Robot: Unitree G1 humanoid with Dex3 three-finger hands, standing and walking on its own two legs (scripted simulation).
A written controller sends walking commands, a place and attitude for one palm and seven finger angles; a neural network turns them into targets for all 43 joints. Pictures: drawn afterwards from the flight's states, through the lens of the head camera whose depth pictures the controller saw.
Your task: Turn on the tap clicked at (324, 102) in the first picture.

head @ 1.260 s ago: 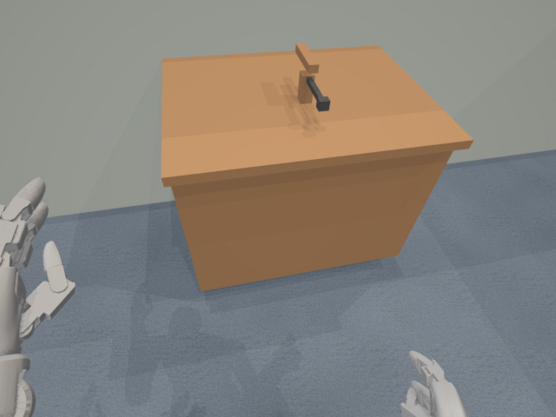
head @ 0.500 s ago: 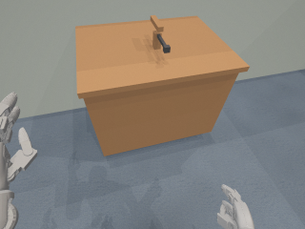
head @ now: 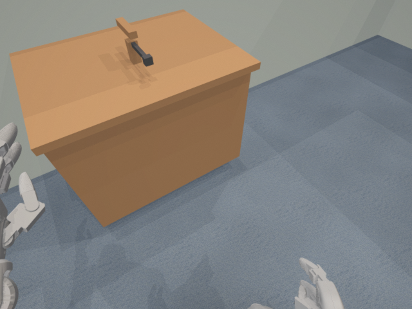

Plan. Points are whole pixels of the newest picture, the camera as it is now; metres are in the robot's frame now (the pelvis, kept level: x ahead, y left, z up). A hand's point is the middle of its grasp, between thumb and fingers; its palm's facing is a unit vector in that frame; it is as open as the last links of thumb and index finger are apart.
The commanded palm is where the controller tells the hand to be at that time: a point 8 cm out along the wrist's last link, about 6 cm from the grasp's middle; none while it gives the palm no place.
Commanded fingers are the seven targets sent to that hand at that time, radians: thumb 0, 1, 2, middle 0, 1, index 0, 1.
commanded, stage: walk to a spot facing it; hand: left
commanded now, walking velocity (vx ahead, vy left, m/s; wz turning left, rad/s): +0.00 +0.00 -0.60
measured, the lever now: (147, 60) +0.83 +0.29 +0.03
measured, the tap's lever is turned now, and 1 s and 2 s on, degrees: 0 0 0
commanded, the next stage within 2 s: turn to face it in 1.40 s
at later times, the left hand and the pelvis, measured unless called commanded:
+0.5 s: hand (128, 175) +0.26 +0.14 +0.18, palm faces +0.17 -0.91 -0.37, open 7.4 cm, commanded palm +0.22 +0.19 +0.19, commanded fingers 0.00 0.90 0.90 -0.20 -0.30 -0.20 -0.30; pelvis -0.02 -0.03 +0.01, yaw -18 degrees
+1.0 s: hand (255, 141) +0.33 -0.04 +0.19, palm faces -0.12 -0.89 -0.44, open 7.4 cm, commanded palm +0.32 +0.03 +0.19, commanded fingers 0.00 0.90 0.90 -0.20 -0.30 -0.20 -0.30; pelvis +0.03 -0.12 +0.00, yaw -32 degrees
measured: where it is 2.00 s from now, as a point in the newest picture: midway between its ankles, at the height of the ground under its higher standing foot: outside the picture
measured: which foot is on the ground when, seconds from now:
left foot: down 0.00-0.06, up 0.08-0.38, down 0.40-0.72, up 0.74-0.98, down 1.00-1.00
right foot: up 0.00-0.04, down 0.06-0.40, up 0.42-0.70, down 0.72-1.00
